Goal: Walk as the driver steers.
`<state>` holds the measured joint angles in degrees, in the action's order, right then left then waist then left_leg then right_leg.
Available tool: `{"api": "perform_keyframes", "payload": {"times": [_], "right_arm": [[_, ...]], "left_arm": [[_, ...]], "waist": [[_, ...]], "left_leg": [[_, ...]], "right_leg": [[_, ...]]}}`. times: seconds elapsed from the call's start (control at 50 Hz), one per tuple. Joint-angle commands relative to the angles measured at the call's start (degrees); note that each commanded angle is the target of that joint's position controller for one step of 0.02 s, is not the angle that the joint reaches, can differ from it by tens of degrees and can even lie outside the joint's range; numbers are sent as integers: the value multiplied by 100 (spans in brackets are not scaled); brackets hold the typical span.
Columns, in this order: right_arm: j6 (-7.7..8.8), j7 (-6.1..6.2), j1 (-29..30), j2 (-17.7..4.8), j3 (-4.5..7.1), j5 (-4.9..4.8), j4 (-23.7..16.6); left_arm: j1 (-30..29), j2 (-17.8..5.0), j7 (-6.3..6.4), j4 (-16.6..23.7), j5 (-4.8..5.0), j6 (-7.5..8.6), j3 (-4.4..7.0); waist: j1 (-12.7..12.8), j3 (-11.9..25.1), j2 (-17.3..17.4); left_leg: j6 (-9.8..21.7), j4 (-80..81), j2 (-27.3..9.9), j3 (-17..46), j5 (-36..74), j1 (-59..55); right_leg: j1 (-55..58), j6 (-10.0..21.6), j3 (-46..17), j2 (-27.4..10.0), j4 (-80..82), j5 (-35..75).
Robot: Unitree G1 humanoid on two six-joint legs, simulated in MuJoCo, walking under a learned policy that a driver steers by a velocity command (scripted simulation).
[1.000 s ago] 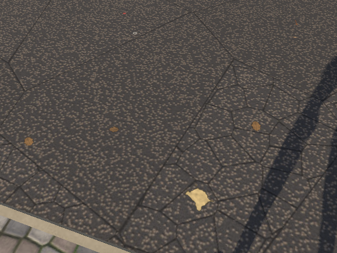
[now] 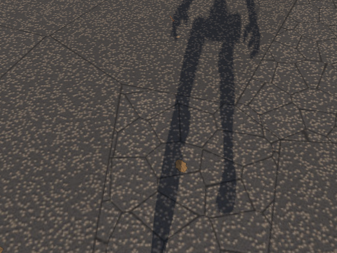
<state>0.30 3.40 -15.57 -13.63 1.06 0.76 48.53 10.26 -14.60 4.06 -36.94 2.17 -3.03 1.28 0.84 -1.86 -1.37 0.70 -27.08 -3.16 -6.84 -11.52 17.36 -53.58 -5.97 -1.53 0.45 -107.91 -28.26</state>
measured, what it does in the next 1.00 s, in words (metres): walks ahead: right foot, then left foot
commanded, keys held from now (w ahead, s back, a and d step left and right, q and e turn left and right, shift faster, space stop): e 0.02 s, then no key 0.98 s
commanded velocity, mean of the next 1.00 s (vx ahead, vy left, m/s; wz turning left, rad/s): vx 0.02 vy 0.00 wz -0.15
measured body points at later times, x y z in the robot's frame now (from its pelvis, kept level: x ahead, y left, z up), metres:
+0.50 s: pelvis +0.07 -0.06 -0.01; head +0.09 -0.08 +0.44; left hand +0.25 +0.16 -0.11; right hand +0.14 -0.33 -0.14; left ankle +0.11 +0.10 -0.70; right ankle +0.11 -0.15 -0.74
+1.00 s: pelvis +0.12 -0.04 -0.01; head +0.12 -0.04 +0.44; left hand +0.23 +0.19 -0.15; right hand +0.13 -0.28 -0.16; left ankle +0.11 +0.08 -0.74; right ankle +0.11 -0.15 -0.74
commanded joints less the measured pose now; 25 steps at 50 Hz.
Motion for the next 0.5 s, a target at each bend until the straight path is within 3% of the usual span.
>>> {"api": "perform_keyframes", "payload": {"times": [0.02,0.04,0.06,0.1,0.16,0.2,0.22,0.24,0.26,0.28,0.3,0.34,0.38,0.44,0.5], "right_arm": [[92,233,558,-778,119,123,-546],[56,251,577,-768,106,84,-551],[50,245,578,-867,141,-17,-560],[61,169,321,-1105,260,-168,-458],[-23,30,182,-1247,401,-233,-493],[-74,-36,-84,-1054,371,-187,-419],[-62,-98,-539,-784,308,-55,-259],[17,-187,-889,-401,180,215,-413],[32,-197,-346,-420,137,74,-676],[20,-153,263,-822,283,-124,-756],[-52,-80,401,-839,327,-158,-715],[-232,59,141,-851,400,2,-485],[-262,59,-92,-675,404,17,-335],[-225,25,164,-262,283,4,-327],[-203,-36,287,-272,270,-23,-317]], "left_arm": [[7,-119,-65,792,-145,-6,68],[-94,8,-126,820,-149,37,40],[-324,136,-192,848,-138,95,17],[-602,231,-315,895,-102,134,-7],[-918,-107,-498,974,-102,138,127],[-566,-338,-538,740,-102,183,295],[-339,-619,-491,631,-88,227,413],[-58,-1092,-421,677,-230,234,511],[284,-849,-444,566,-341,254,418],[469,-755,-494,388,-439,306,411],[264,-694,-497,253,-405,359,393],[-526,-508,-441,315,-281,341,342],[-793,-483,-397,249,-336,333,357],[-674,-263,-308,50,-317,339,315],[-372,-170,-250,-181,-348,332,290]], "waist": [[357,198,790],[319,427,748],[211,595,862],[72,813,1144],[-155,516,1061],[-117,393,835],[-146,496,243],[-345,1039,-1193],[28,1608,-1541],[276,1382,-933],[137,1010,-816],[-253,743,-702],[-446,829,-633],[-313,866,-521],[-189,797,-671]], "left_leg": [[902,912,-1095,199,2181,577],[867,921,-889,-6,1900,540],[874,999,-843,-79,1864,493],[932,1022,-1293,266,1825,-190],[885,814,-1726,664,1050,-674],[563,264,-1457,627,461,-464],[212,-543,-1076,242,-6,-113],[-338,-2203,-615,-136,-2191,1330],[-598,-3308,-194,585,-2926,2000],[-592,-3851,-116,969,-2607,2304],[-538,-4030,-187,1026,-2297,2481],[-566,-3928,-251,1122,-1600,1929],[-551,-3725,-78,889,-1083,1285],[-448,-2617,-72,890,-819,850],[-392,-1668,22,861,-781,282]], "right_leg": [[678,-32,-29,-168,2140,2374],[1302,28,78,-192,3538,2983],[1919,56,171,-122,4598,3295],[2426,132,75,-143,5622,2943],[2686,518,213,-129,6752,2027],[3614,766,326,1,7818,2246],[4393,875,73,-168,8113,3250],[5823,1443,-1479,-1567,7544,5852],[5795,2440,-2599,-2347,8116,5187],[5385,2640,-2639,-2198,8525,4273],[5004,2439,-2294,-1995,8606,3691],[3935,1994,-1655,-1564,8719,3046],[3361,1796,-1131,-1185,8801,2763],[3260,1752,-961,-1049,8849,2044],[3158,1850,-1196,-1133,8992,1037]]}}
Velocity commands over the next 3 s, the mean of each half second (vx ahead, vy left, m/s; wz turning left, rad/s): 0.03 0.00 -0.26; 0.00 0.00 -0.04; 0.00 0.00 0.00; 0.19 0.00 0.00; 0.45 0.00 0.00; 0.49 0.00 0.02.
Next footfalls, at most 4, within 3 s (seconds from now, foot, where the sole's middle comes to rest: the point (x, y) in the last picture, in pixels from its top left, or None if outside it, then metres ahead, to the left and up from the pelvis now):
0.22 right None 0.15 -0.16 -0.78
0.58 left None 0.15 0.08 -0.78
2.36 left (170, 221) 0.59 0.01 -0.78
2.92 right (230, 163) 0.87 -0.26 -0.78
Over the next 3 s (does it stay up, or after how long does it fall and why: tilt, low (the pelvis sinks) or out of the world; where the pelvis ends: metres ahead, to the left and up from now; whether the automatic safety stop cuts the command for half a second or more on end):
stays up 0.75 -0.15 -0.01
